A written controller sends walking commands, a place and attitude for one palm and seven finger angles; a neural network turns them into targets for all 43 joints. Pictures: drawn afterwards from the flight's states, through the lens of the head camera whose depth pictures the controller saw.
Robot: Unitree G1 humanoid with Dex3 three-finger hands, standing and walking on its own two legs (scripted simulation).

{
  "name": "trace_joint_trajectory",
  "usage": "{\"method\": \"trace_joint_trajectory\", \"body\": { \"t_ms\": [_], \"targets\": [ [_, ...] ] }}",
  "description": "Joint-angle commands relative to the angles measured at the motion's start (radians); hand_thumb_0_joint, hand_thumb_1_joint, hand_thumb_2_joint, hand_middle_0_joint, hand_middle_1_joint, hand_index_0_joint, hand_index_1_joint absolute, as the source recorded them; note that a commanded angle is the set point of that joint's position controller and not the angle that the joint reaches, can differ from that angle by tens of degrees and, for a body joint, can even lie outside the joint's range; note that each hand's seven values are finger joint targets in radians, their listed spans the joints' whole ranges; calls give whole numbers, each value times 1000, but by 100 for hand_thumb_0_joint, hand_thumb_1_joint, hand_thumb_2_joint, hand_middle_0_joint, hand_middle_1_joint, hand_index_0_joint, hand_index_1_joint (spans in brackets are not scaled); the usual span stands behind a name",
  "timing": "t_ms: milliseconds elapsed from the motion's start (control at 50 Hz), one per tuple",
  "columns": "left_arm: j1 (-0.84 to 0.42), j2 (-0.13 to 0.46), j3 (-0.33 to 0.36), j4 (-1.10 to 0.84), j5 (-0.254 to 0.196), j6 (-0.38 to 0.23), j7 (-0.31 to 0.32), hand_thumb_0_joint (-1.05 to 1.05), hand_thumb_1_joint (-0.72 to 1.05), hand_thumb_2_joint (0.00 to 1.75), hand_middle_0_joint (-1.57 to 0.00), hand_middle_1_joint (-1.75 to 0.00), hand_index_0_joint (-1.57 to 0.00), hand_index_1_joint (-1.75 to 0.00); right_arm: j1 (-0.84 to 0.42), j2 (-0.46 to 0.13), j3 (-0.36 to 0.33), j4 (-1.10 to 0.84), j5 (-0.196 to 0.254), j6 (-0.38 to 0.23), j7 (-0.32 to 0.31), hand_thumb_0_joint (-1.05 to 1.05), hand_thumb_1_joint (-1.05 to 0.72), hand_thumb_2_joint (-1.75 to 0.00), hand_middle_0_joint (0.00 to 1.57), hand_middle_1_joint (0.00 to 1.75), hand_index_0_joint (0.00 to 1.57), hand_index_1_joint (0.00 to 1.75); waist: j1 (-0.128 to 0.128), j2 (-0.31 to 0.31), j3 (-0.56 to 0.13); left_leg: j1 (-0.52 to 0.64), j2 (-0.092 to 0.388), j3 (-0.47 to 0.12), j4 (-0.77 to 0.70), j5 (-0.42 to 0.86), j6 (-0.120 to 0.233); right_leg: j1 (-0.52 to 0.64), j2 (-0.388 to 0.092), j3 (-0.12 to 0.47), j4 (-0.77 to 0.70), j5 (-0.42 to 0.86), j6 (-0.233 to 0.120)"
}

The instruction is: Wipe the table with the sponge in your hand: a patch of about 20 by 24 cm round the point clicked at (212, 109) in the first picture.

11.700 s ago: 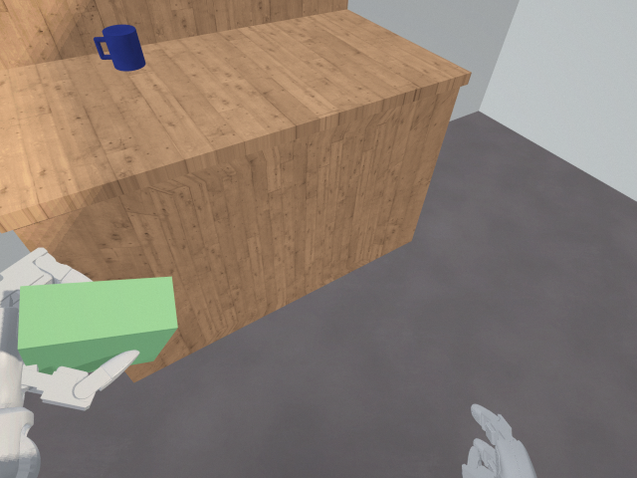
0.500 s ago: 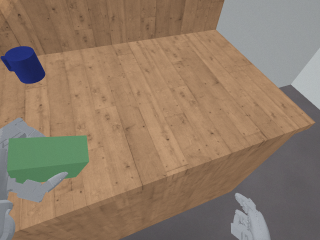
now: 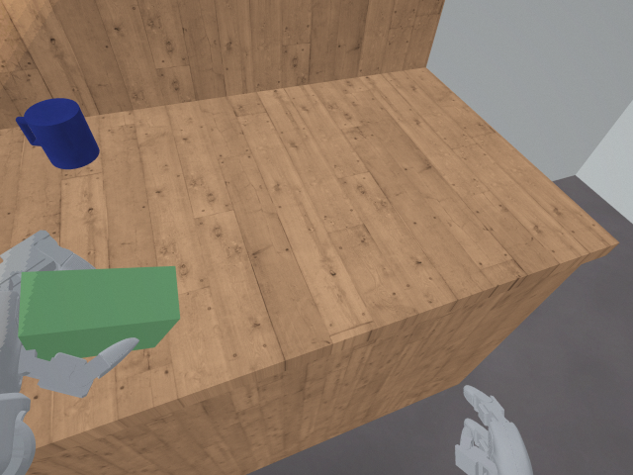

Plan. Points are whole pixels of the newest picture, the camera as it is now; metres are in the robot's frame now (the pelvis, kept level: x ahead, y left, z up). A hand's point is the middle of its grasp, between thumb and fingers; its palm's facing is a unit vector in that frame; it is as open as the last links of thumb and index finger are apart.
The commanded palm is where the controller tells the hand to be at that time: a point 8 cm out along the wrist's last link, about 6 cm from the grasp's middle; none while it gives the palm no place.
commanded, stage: shuffle to correct the standing spot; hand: left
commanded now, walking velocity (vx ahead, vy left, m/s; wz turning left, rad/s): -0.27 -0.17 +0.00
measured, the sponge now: (122, 315) +0.23 +0.22 +0.14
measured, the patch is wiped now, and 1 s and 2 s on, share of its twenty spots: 0.00 0.00 0.00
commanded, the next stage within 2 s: none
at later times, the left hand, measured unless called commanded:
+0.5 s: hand (113, 341) +0.19 +0.20 +0.16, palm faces +0.31 -0.85 -0.42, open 9.2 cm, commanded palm +0.14 +0.24 +0.17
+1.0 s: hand (127, 327) +0.21 +0.19 +0.16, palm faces +0.32 -0.85 -0.42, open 9.2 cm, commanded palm +0.15 +0.23 +0.17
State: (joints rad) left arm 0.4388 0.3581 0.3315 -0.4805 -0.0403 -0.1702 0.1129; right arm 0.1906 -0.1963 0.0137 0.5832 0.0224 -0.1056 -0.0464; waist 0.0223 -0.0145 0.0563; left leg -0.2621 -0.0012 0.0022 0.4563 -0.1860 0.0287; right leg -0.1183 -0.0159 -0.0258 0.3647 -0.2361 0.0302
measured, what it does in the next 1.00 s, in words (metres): stands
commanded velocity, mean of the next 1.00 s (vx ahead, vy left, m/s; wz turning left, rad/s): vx -0.16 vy -0.18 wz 0.00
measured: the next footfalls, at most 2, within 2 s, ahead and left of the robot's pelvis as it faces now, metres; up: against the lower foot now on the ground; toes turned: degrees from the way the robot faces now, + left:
none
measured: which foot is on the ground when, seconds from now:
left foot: down 0.00-1.00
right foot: down 0.00-1.00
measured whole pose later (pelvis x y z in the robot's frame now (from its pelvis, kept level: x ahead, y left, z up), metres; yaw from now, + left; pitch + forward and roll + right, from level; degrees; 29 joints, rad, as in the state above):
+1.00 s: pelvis -0.02 -0.05 -0.01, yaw -1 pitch +1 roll -2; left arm 0.49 0.42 0.40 -0.59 -0.09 -0.15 0.10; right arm 0.22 -0.18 -0.01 0.56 0.02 -0.11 -0.05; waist 0.00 -0.01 0.07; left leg -0.36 0.08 -0.03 0.54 -0.20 -0.04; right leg -0.23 0.07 -0.05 0.47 -0.26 -0.04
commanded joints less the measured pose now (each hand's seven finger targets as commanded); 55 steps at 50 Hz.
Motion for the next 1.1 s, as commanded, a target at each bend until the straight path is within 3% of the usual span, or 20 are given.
{"method": "trace_joint_trajectory", "body": {
  "t_ms": [0,80,100,180,200,260,280,300,380,400,420,500,560,620,740,780,880,920,980,1080],
  "targets": [
    [-46,141,102,-204,-11,-67,16,0,10,130,-120,-160,-120,-160,-86,-116,-40,-152,-5,-50,-9,0,-90,-90,20,30,20,30,-7,75,-143,90,78,-88,-100,37,6,-15,-31,31,-50,134,-48],
    [-58,205,161,-245,-12,-71,20,0,10,130,-120,-160,-120,-160,-97,-120,-42,-164,1,-59,-12,0,-90,-90,20,30,20,30,-1,113,-142,117,118,-104,-118,161,-11,-41,-9,24,-11,140,-38],
    [-52,147,109,-235,-21,-73,9,0,10,130,-120,-160,-120,-160,-79,-117,-39,-166,-5,-51,-8,0,-90,-90,20,30,20,30,-2,122,-139,107,127,-118,-136,175,-6,-32,7,4,-5,124,-33],
    [-35,206,169,-264,-13,-83,10,0,10,130,-120,-160,-120,-160,-84,-116,-46,-177,-4,-66,0,0,-90,-90,20,30,20,30,6,159,-156,105,172,-107,-112,176,-4,-54,1,13,21,84,-35],
    [-17,145,116,-246,-24,-82,0,0,10,130,-120,-160,-120,-160,-70,-110,-42,-181,-10,-59,3,0,-90,-90,20,30,20,30,4,149,-160,88,172,-123,-113,166,5,-37,7,3,8,84,-33],
    [-17,188,156,-310,-29,-99,-4,0,10,130,-120,-160,-120,-160,-56,-113,-61,-198,-6,-76,6,0,-90,-90,20,30,20,30,6,155,-179,77,185,-131,-69,173,-1,-35,-6,13,9,104,-48],
    [4,220,193,-301,-21,-95,0,0,10,130,-120,-160,-120,-160,-69,-114,-54,-187,-6,-75,8,0,-90,-90,20,30,20,30,7,131,-193,90,172,-92,-60,113,-5,-50,-5,20,0,102,-44],
    [19,161,142,-285,-35,-90,-8,0,10,130,-120,-160,-120,-160,-58,-109,-53,-191,-10,-66,8,0,-90,-90,20,30,20,30,1,117,-200,81,157,-99,-52,69,1,-44,-6,22,-18,109,-44],
    [14,218,196,-314,-40,-77,2,0,10,130,-120,-160,-120,-160,-60,-112,-68,-186,-1,-66,-3,0,-90,-90,20,30,20,30,-11,39,-193,99,101,-48,47,-37,-25,-132,-67,106,-43,136,-90],
    [6,170,149,-305,-50,-74,-2,0,10,130,-120,-160,-120,-160,-52,-110,-63,-182,-8,-58,-4,0,-90,-90,20,30,20,30,-16,33,-195,93,93,-47,47,-42,-20,-135,-68,92,-41,118,-88],
    [-1,210,184,-332,-52,-74,1,0,10,130,-120,-160,-120,-160,-55,-114,-78,-193,-4,-66,-10,0,-90,-90,20,30,20,30,-14,47,-184,105,98,-48,70,-38,-21,-165,-79,112,-32,131,-96],
    [8,180,152,-303,-57,-54,2,0,10,130,-120,-160,-120,-160,-64,-112,-64,-179,-7,-53,-16,0,-90,-90,20,30,20,30,-19,48,-153,72,116,-65,37,-5,-9,-177,-57,86,-15,101,-77],
    [-1,217,184,-335,-53,-71,-6,0,10,130,-120,-160,-120,-160,-65,-115,-72,-195,-8,-62,-20,0,-90,-90,20,30,20,30,-9,75,-122,25,157,-98,29,101,-3,-159,-40,68,18,151,-62],
    [11,214,185,-321,-52,-69,-4,0,10,130,-120,-160,-120,-160,-59,-121,-76,-196,-6,-60,-16,0,-90,-90,20,30,20,30,-8,108,-139,3,158,-106,3,43,0,-118,-28,62,20,110,-57],
    [50,208,185,-313,-62,-60,1,0,10,130,-120,-160,-120,-160,-38,-122,-78,-186,-4,-56,-10,0,-90,-90,20,30,20,30,-23,45,-148,24,101,-52,87,-123,-18,-194,-79,117,-21,31,-104],
    [55,228,201,-334,-62,-52,12,0,10,130,-120,-160,-120,-160,-52,-120,-76,-182,1,-58,-15,0,-90,-90,20,30,20,30,-28,52,-148,65,103,-57,90,-107,-18,-227,-85,126,-15,30,-116],
    [12,239,202,-340,-53,-47,15,0,10,130,-120,-160,-120,-160,-70,-123,-67,-181,-4,-61,-19,0,-90,-90,20,30,20,30,-24,155,-126,4,181,-145,-57,-73,12,-142,-7,53,47,19,-57],
    [2,224,188,-331,-48,-47,11,0,10,130,-120,-160,-120,-160,-46,-127,-74,-180,-8,-60,-16,0,-90,-90,20,30,20,30,-19,155,-146,-8,197,-164,-65,-42,20,-90,4,36,52,39,-48],
    [23,210,173,-317,-47,-39,7,0,10,130,-120,-160,-120,-160,-48,-122,-72,-177,0,-63,-10,0,-90,-90,20,30,20,30,-22,142,-172,53,178,-126,-14,70,10,-85,-13,45,27,123,-62],
    [28,207,165,-302,-53,-27,6,0,10,130,-120,-160,-120,-160,-47,-118,-73,-174,2,-53,-1,0,-90,-90,20,30,20,30,-27,75,-164,62,136,-74,67,62,-8,-114,-58,87,3,180,-95]
  ]
}}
